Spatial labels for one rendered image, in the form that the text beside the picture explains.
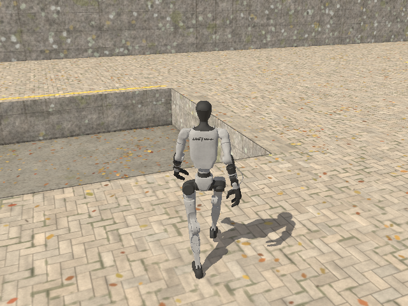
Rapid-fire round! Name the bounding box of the robot left forearm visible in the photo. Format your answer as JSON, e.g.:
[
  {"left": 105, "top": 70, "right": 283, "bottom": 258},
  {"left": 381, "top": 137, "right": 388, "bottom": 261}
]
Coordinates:
[{"left": 173, "top": 153, "right": 182, "bottom": 172}]

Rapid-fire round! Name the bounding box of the robot right forearm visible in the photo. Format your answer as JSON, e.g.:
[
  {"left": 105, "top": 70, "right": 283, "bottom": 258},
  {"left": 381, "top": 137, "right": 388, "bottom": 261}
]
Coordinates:
[{"left": 226, "top": 155, "right": 240, "bottom": 189}]

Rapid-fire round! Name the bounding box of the robot torso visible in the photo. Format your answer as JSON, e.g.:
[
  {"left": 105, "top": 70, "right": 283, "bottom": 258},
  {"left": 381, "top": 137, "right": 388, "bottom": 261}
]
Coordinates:
[{"left": 189, "top": 126, "right": 219, "bottom": 191}]

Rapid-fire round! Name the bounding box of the right robot upper arm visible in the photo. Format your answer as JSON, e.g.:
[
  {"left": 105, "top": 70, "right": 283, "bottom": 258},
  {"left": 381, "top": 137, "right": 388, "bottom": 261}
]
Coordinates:
[{"left": 217, "top": 128, "right": 232, "bottom": 165}]

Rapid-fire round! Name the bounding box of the left robot upper arm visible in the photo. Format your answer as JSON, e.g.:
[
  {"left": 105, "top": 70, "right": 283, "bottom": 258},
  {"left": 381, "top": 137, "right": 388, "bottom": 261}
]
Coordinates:
[{"left": 175, "top": 128, "right": 191, "bottom": 162}]

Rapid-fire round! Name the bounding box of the right robot hand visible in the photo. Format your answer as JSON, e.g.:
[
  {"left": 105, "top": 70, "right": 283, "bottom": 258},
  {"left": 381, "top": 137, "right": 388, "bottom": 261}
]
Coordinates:
[{"left": 226, "top": 188, "right": 242, "bottom": 207}]

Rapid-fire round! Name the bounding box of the left robot hand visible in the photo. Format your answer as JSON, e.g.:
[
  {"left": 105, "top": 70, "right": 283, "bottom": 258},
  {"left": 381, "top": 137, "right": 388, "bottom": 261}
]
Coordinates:
[{"left": 174, "top": 168, "right": 189, "bottom": 180}]

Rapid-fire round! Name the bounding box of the robot right foot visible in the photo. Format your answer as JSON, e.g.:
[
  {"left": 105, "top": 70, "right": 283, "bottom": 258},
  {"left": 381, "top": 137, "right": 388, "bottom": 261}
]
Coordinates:
[{"left": 210, "top": 226, "right": 218, "bottom": 238}]

